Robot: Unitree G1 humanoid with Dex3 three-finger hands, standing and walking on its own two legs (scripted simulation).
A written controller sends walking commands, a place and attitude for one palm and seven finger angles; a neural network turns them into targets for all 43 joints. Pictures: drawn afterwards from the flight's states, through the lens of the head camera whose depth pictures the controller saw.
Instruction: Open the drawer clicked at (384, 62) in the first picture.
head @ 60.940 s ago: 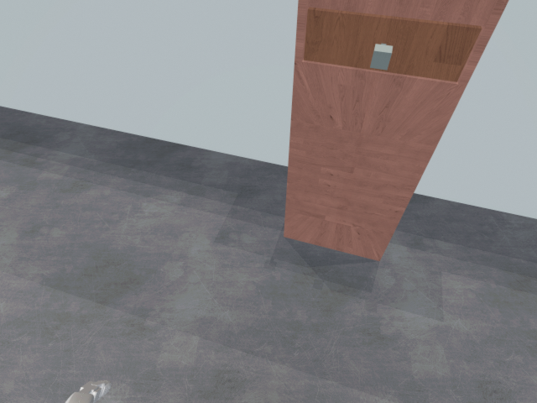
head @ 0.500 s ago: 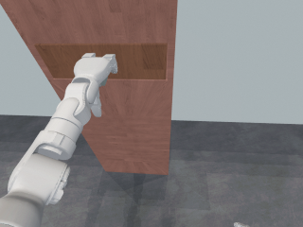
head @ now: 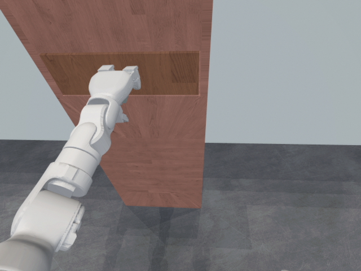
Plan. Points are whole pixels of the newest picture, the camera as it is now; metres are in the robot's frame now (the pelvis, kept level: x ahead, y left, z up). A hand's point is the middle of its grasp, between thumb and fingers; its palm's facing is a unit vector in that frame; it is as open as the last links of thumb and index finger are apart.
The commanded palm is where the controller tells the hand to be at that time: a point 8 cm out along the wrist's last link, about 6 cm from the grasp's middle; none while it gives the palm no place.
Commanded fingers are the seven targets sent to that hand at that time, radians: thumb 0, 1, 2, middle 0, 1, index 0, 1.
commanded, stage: close the thumb around the handle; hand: left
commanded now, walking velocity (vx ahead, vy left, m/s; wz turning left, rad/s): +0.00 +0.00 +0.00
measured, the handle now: (119, 86) +0.52 +0.16 +0.14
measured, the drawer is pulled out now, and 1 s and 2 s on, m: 0.00 0.03 0.07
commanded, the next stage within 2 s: pull the drawer open in 0.34 s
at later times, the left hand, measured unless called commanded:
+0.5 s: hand (119, 106) +0.46 +0.15 +0.13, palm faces -0.02 -0.03 -1.00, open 6.8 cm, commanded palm +0.42 +0.15 +0.19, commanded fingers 0.00 0.90 0.90 -0.40 -1.35 -0.40 -1.35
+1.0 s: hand (117, 113) +0.43 +0.15 +0.13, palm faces +0.00 -0.04 -1.00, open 6.9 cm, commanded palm +0.42 +0.16 +0.19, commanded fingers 0.00 0.90 0.90 -0.40 -1.35 -0.40 -1.35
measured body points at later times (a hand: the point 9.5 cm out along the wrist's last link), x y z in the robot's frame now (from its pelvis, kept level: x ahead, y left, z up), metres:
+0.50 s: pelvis +0.00 +0.00 +0.00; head +0.04 -0.03 +0.45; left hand +0.45 +0.15 +0.18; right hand +0.11 -0.26 -0.14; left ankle -0.01 +0.11 -0.73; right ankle -0.06 -0.11 -0.73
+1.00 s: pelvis +0.02 -0.01 +0.00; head +0.05 -0.04 +0.45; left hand +0.43 +0.15 +0.18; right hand +0.17 -0.25 -0.13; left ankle +0.00 +0.11 -0.73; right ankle -0.06 -0.11 -0.73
